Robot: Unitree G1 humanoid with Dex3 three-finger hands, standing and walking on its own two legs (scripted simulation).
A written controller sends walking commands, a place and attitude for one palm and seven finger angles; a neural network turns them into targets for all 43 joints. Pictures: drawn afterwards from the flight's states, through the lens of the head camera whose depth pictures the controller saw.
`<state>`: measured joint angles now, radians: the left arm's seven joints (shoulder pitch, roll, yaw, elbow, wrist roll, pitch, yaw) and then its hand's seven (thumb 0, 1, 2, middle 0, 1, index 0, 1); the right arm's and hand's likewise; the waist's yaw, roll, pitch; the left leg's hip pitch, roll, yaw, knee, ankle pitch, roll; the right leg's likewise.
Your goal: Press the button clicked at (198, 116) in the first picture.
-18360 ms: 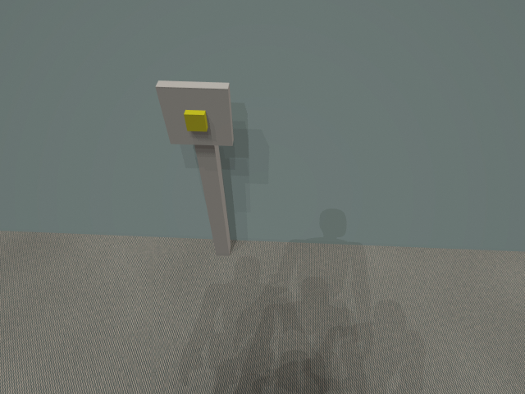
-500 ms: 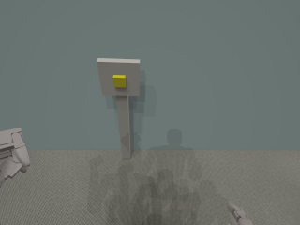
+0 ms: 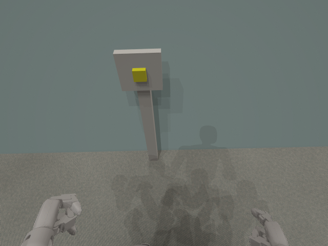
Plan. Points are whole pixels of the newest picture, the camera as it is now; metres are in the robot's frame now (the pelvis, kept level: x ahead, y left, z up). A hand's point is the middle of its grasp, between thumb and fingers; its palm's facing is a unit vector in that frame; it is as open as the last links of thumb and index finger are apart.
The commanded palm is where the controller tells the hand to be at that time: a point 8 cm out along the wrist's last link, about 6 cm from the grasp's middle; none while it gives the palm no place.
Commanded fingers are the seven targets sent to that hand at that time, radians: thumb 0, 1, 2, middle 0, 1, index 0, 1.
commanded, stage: let the arm hang, fingers relaxed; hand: left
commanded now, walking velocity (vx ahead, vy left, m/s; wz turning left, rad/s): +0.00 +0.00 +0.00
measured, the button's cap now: (139, 74) +0.73 +0.13 +0.00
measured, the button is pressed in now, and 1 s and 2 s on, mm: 0 0 0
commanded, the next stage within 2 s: stand and wait in 0.94 s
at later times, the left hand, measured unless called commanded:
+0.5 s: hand out of the picture -0.05 +0.17 -0.15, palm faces +0.04 -0.97 -0.25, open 6.3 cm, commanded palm none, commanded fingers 0.00 0.90 0.90 -0.20 -0.30 -0.20 -0.30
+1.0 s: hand out of the picture +0.00 +0.11 -0.16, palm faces +0.06 -0.99 -0.13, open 7.4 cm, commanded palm none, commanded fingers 0.00 0.90 0.90 -0.20 -0.30 -0.20 -0.30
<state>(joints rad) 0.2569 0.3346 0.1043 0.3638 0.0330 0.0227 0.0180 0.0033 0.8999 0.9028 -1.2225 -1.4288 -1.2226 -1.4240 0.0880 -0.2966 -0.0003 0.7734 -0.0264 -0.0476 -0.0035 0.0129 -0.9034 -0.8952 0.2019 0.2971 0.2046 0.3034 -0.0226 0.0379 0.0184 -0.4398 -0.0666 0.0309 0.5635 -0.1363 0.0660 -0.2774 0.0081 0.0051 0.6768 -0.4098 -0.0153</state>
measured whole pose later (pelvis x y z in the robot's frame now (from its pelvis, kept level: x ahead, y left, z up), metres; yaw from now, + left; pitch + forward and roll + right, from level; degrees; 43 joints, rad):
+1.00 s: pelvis +0.03 -0.03 +0.02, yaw +0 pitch -3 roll +0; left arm 0.33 0.08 0.00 1.16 0.00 -0.01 0.05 0.00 0.90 0.90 -0.20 -0.30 -0.20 -0.30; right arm 0.32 -0.10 0.00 1.15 -0.02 0.01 -0.05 0.01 -0.91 -0.90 0.20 0.30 0.20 0.30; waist -0.01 0.00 0.05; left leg -0.27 -0.02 -0.01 0.45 -0.13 0.02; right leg -0.04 0.07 -0.01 0.41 -0.33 -0.06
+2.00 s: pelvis +0.05 -0.03 +0.02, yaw +0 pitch -3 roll +0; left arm 0.30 0.15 0.01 1.16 0.00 -0.01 0.04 0.00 0.90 0.90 -0.20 -0.30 -0.20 -0.30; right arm 0.26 -0.15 0.00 1.16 -0.02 0.01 -0.05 0.01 -0.91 -0.90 0.20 0.30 0.20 0.30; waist -0.01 0.00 0.07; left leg -0.23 -0.01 0.00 0.42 -0.15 0.01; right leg 0.01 0.07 0.00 0.37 -0.32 -0.07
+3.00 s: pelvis +0.05 -0.03 +0.02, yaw -1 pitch -3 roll +0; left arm 0.26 0.19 0.01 1.16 0.00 -0.01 0.03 0.00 0.90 0.90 -0.20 -0.30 -0.20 -0.30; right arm 0.21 -0.19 0.00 1.15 -0.02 0.01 -0.05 0.01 -0.91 -0.90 0.20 0.30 0.20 0.30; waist -0.01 0.00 0.08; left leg -0.21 -0.01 0.01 0.40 -0.14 0.01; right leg 0.02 0.07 0.01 0.34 -0.31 -0.07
